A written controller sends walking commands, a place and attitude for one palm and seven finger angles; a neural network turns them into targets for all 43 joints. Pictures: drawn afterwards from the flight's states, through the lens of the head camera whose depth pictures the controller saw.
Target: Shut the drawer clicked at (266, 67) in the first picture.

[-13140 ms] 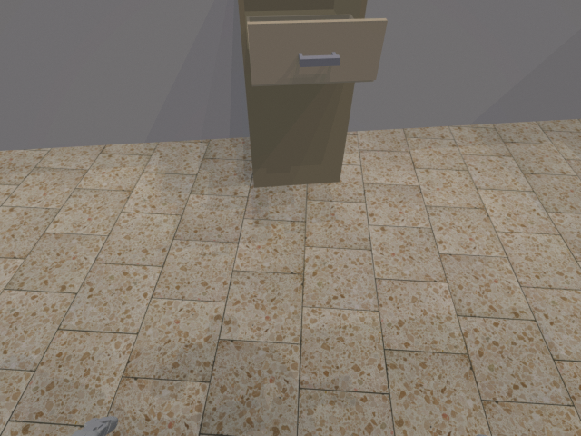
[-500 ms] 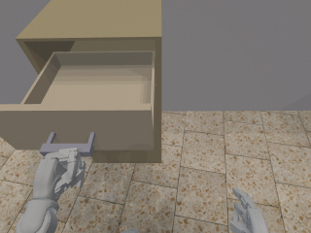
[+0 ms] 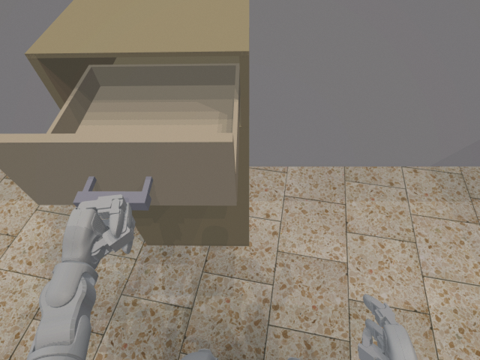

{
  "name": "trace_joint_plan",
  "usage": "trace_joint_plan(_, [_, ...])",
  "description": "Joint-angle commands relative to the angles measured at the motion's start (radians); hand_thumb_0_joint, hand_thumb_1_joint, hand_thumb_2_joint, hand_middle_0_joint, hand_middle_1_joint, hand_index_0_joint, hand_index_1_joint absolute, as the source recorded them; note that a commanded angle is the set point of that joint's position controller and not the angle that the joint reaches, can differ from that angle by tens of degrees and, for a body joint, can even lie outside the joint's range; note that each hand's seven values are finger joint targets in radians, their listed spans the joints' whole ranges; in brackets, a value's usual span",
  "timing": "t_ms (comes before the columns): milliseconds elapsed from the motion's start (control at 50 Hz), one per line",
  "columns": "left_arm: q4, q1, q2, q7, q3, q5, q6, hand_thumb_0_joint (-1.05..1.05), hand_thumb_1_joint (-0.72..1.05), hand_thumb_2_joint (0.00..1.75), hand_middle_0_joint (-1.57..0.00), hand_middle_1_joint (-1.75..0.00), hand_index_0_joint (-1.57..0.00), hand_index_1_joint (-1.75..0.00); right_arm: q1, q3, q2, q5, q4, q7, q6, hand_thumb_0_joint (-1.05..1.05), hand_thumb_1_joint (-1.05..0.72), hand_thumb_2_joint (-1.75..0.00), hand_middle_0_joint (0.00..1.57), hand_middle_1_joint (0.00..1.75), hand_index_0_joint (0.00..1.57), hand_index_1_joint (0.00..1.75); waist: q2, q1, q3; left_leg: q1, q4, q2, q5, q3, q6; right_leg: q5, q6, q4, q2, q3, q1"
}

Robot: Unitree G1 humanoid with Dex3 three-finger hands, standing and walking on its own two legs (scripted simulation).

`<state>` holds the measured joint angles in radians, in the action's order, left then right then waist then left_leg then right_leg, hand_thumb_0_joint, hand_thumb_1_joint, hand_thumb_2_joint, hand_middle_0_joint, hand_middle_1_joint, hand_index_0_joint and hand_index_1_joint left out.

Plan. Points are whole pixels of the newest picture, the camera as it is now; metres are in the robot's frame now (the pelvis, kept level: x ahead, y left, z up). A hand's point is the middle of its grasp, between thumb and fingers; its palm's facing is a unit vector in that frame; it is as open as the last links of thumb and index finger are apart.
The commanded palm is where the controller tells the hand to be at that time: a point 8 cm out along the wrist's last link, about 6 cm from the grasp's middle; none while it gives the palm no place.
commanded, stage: push the drawer shut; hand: left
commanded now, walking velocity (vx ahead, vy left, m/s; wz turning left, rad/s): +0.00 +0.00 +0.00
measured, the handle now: (116, 191) +0.37 +0.24 +0.07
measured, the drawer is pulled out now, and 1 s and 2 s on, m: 0.24 0.11 0.00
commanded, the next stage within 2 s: none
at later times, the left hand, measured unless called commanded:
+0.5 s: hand (135, 202) +0.35 +0.20 +0.07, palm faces +0.04 -1.00 -0.05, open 2.9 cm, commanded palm +0.34 +0.25 +0.07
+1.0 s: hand (148, 165) +0.43 +0.20 +0.07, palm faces +0.05 -1.00 -0.04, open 2.9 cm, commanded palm +0.41 +0.25 +0.07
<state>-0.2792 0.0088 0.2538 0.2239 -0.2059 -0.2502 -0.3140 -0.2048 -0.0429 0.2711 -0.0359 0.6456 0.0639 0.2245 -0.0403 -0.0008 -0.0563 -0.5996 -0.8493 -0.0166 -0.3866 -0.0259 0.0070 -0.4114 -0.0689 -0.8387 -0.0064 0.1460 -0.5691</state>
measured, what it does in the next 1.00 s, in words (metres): stands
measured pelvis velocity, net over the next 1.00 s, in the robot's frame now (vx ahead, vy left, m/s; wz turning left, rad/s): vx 0.00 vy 0.02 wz -0.03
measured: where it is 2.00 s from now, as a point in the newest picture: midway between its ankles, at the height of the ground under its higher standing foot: outside the picture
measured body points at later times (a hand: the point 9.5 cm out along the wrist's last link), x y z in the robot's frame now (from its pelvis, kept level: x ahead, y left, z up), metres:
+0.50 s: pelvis -0.01 +0.02 +0.00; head +0.05 +0.01 +0.45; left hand +0.34 +0.25 +0.07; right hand +0.12 -0.24 -0.10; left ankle +0.02 +0.12 -0.70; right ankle +0.01 -0.07 -0.70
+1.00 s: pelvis +0.00 +0.02 +0.00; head +0.07 +0.02 +0.44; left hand +0.42 +0.25 +0.07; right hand +0.07 -0.24 -0.12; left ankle +0.02 +0.12 -0.70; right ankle +0.01 -0.07 -0.70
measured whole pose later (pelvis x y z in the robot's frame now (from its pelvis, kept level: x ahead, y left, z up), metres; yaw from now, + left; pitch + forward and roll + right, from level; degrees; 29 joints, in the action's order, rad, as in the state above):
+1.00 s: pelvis +0.00 +0.02 +0.00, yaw -2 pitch +12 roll -1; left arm -0.86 -0.54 0.32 0.16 -0.29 -0.16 -0.39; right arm -0.32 -0.04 0.28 -0.02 0.67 0.03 0.08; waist -0.02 -0.07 -0.07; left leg -0.68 -0.85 -0.01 -0.39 -0.06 0.03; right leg -0.39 -0.04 -0.84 -0.01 0.11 -0.65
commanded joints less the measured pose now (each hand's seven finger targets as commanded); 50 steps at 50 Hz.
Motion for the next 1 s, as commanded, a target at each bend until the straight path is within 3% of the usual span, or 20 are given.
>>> trace_joint_plan(0, [0.162, -0.360, 0.182, -0.015, -0.083, -0.032, -0.053, 0.00, 0.90, 0.90, -1.40, -1.60, -1.40, -1.60, 0.030, 0.050, 0.121, -0.009, -0.136, 0.007, 0.040, 0.00, -0.90, -0.90, 0.20, 0.30, 0.20, 0.30, 0.026, -0.043, -0.227, 0.069, 0.113, 0.021, 0.101, 0.040, 0.018, 0.117, 0.065, 0.192, -0.029, -0.190, 0.141])
trace_joint_plan(40, [0.131, -0.371, 0.201, -0.023, -0.100, -0.027, -0.055, 0.00, 0.90, 0.90, -1.40, -1.60, -1.40, -1.60, 0.024, 0.050, 0.124, -0.008, -0.133, 0.006, 0.034, 0.00, -0.90, -0.90, 0.20, 0.30, 0.20, 0.30, 0.020, -0.040, -0.223, 0.075, 0.117, 0.019, 0.110, 0.040, 0.020, 0.131, 0.064, 0.191, -0.026, -0.184, 0.139])
trace_joint_plan(100, [0.117, -0.366, 0.176, -0.032, -0.088, -0.020, -0.063, 0.00, 0.90, 0.90, -1.40, -1.60, -1.40, -1.60, 0.012, 0.053, 0.120, -0.006, -0.142, -0.004, 0.030, 0.00, -0.90, -0.90, 0.20, 0.30, 0.20, 0.30, -0.004, -0.025, -0.253, 0.104, 0.130, 0.020, 0.143, 0.039, 0.015, 0.189, 0.058, 0.171, -0.021, -0.162, 0.149])
trace_joint_plan(160, [0.095, -0.378, 0.177, -0.047, -0.092, -0.013, -0.072, 0.00, 0.90, 0.90, -1.40, -1.60, -1.40, -1.60, -0.002, 0.058, 0.125, -0.003, -0.142, -0.010, 0.022, 0.00, -0.90, -0.90, 0.20, 0.30, 0.20, 0.30, 0.043, -0.030, -0.256, 0.103, 0.134, 0.018, 0.142, 0.040, 0.017, 0.197, 0.061, 0.168, -0.017, -0.155, 0.146])
trace_joint_plan(180, [0.079, -0.397, 0.183, -0.049, -0.094, -0.012, -0.074, 0.00, 0.90, 0.90, -1.40, -1.60, -1.40, -1.60, -0.004, 0.059, 0.126, -0.004, -0.140, -0.010, 0.016, 0.00, -0.90, -0.90, 0.20, 0.30, 0.20, 0.30, 0.067, -0.038, -0.243, 0.091, 0.133, 0.017, 0.132, 0.036, 0.018, 0.188, 0.065, 0.176, -0.019, -0.164, 0.145])
trace_joint_plan(200, [0.070, -0.417, 0.200, -0.053, -0.105, -0.009, -0.079, 0.00, 0.90, 0.90, -1.40, -1.60, -1.40, -1.60, -0.006, 0.059, 0.128, -0.005, -0.137, -0.009, 0.012, 0.00, -0.90, -0.90, 0.20, 0.30, 0.20, 0.30, 0.063, -0.037, -0.233, 0.084, 0.138, 0.017, 0.119, 0.038, 0.017, 0.169, 0.063, 0.178, -0.018, -0.165, 0.138])
trace_joint_plan(220, [0.078, -0.447, 0.178, -0.053, -0.079, -0.003, -0.086, 0.00, 0.90, 0.90, -1.40, -1.60, -1.40, -1.60, -0.004, 0.058, 0.125, -0.005, -0.138, -0.010, 0.010, 0.00, -0.90, -0.90, 0.20, 0.30, 0.20, 0.30, 0.030, -0.043, -0.230, 0.093, 0.140, 0.019, 0.113, 0.035, 0.017, 0.164, 0.061, 0.176, -0.019, -0.163, 0.129])
trace_joint_plan(240, [0.067, -0.459, 0.186, -0.059, -0.083, 0.003, -0.089, 0.00, 0.90, 0.90, -1.40, -1.60, -1.40, -1.60, -0.009, 0.059, 0.128, -0.003, -0.135, -0.011, 0.006, 0.00, -0.90, -0.90, 0.20, 0.30, 0.20, 0.30, 0.049, -0.046, -0.222, 0.088, 0.142, 0.014, 0.108, 0.041, 0.018, 0.154, 0.061, 0.175, -0.016, -0.158, 0.123])
trace_joint_plan(320, [0.038, -0.524, 0.180, -0.067, -0.071, 0.012, -0.094, 0.00, 0.90, 0.90, -1.40, -1.60, -1.40, -1.60, -0.019, 0.060, 0.129, -0.003, -0.130, -0.009, -0.006, 0.00, -0.90, -0.90, 0.20, 0.30, 0.20, 0.30, 0.019, -0.055, -0.231, 0.110, 0.147, 0.014, 0.091, 0.042, 0.018, 0.140, 0.058, 0.173, -0.013, -0.151, 0.096])
trace_joint_plan(340, [0.016, -0.546, 0.207, -0.071, -0.085, 0.018, -0.095, 0.00, 0.90, 0.90, -1.40, -1.60, -1.40, -1.60, -0.025, 0.060, 0.135, -0.004, -0.119, -0.007, -0.012, 0.00, -0.90, -0.90, 0.20, 0.30, 0.20, 0.30, 0.035, -0.063, -0.224, 0.100, 0.144, 0.010, 0.085, 0.045, 0.020, 0.129, 0.059, 0.175, -0.012, -0.152, 0.091])
trace_joint_plan(400, [-0.008, -0.634, 0.190, -0.071, -0.058, 0.026, -0.098, 0.00, 0.90, 0.90, -1.40, -1.60, -1.40, -1.60, -0.033, 0.058, 0.133, -0.004, -0.114, -0.005, -0.020, 0.00, -0.90, -0.90, 0.20, 0.30, 0.20, 0.30, -0.007, -0.070, -0.246, 0.116, 0.147, 0.012, 0.069, 0.052, 0.017, 0.114, 0.055, 0.165, -0.010, -0.147, 0.071])
trace_joint_plan(440, [-0.032, -0.670, 0.192, -0.076, -0.055, 0.029, -0.099, 0.00, 0.90, 0.90, -1.40, -1.60, -1.40, -1.60, -0.043, 0.060, 0.135, -0.003, -0.108, -0.004, -0.025, 0.00, -0.90, -0.90, 0.20, 0.30, 0.20, 0.30, 0.029, -0.078, -0.256, 0.120, 0.148, 0.008, 0.064, 0.059, 0.020, 0.106, 0.057, 0.164, -0.006, -0.142, 0.065])
trace_joint_plan(540, [-0.114, -0.790, 0.190, -0.085, -0.034, 0.039, -0.100, 0.00, 0.90, 0.90, -1.40, -1.60, -1.40, -1.60, -0.057, 0.054, 0.141, -0.004, -0.097, -0.003, -0.038, 0.00, -0.90, -0.90, 0.20, 0.30, 0.20, 0.30, 0.011, -0.093, -0.249, 0.120, 0.155, 0.007, 0.023, 0.072, 0.019, 0.068, 0.052, 0.162, -0.002, -0.135, 0.026])
trace_joint_plan(600, [-0.183, -0.824, 0.252, -0.088, -0.090, 0.044, -0.098, 0.00, 0.90, 0.90, -1.40, -1.60, -1.40, -1.60, -0.077, 0.054, 0.146, 0.000, -0.089, -0.002, -0.053, 0.00, -0.90, -0.90, 0.20, 0.30, 0.20, 0.30, 0.035, -0.086, -0.290, 0.102, 0.145, 0.010, 0.053, 0.066, 0.019, 0.102, 0.054, 0.158, -0.004, -0.145, 0.066])
trace_joint_plan(700, [-0.255, -0.904, 0.234, -0.077, -0.073, 0.053, -0.104, 0.00, 0.90, 0.90, -1.40, -1.60, -1.40, -1.60, -0.101, 0.054, 0.143, 0.002, -0.084, -0.012, -0.070, 0.00, -0.90, -0.90, 0.20, 0.30, 0.20, 0.30, -0.017, -0.091, -0.310, 0.122, 0.135, 0.009, 0.103, 0.068, 0.014, 0.156, 0.047, 0.138, 0.000, -0.134, 0.045])
trace_joint_plan(780, [-0.281, -0.910, 0.242, -0.082, -0.091, 0.056, -0.115, 0.00, 0.90, 0.90, -1.40, -1.60, -1.40, -1.60, -0.130, 0.063, 0.147, 0.008, -0.082, -0.022, -0.085, 0.00, -0.90, -0.90, 0.20, 0.30, 0.20, 0.30, 0.007, -0.090, -0.363, 0.143, 0.118, 0.006, 0.185, 0.065, 0.015, 0.240, 0.048, 0.122, 0.002, -0.130, 0.062])
trace_joint_plan(840, [-0.337, -0.923, 0.282, -0.082, -0.120, 0.063, -0.119, 0.00, 0.90, 0.90, -1.40, -1.60, -1.40, -1.60, -0.147, 0.062, 0.152, 0.010, -0.078, -0.026, -0.100, 0.00, -0.90, -0.90, 0.20, 0.30, 0.20, 0.30, 0.021, -0.090, -0.339, 0.105, 0.114, 0.008, 0.184, 0.061, 0.017, 0.249, 0.047, 0.120, 0.007, -0.135, 0.072])
trace_joint_plan(920, [-0.370, -0.986, 0.270, -0.078, -0.108, 0.073, -0.131, 0.00, 0.90, 0.90, -1.40, -1.60, -1.40, -1.60, -0.160, 0.064, 0.149, 0.011, -0.075, -0.031, -0.119, 0.00, -0.90, -0.90, 0.20, 0.30, 0.20, 0.30, 0.005, -0.104, -0.332, 0.104, 0.106, 0.008, 0.187, 0.052, 0.019, 0.257, 0.048, 0.117, 0.007, -0.139, 0.049])
trace_joint_plan(960, [-0.411, -1.010, 0.291, -0.076, -0.125, 0.077, -0.133, 0.00, 0.90, 0.90, -1.40, -1.60, -1.40, -1.60, -0.171, 0.064, 0.153, 0.012, -0.071, -0.033, -0.127, 0.00, -0.90, -0.90, 0.20, 0.30, 0.20, 0.30, 0.022, -0.111, -0.323, 0.080, 0.101, 0.008, 0.172, 0.052, 0.022, 0.245, 0.050, 0.117, 0.010, -0.142, 0.043])
trace_joint_plan(980, [-0.422, -1.024, 0.333, -0.076, -0.159, 0.078, -0.136, 0.00, 0.90, 0.90, -1.40, -1.60, -1.40, -1.60, -0.178, 0.067, 0.156, 0.013, -0.064, -0.032, -0.131, 0.00, -0.90, -0.90, 0.20, 0.30, 0.20, 0.30, 0.025, -0.108, -0.331, 0.072, 0.096, 0.007, 0.173, 0.050, 0.024, 0.250, 0.051, 0.117, 0.009, -0.147, 0.052])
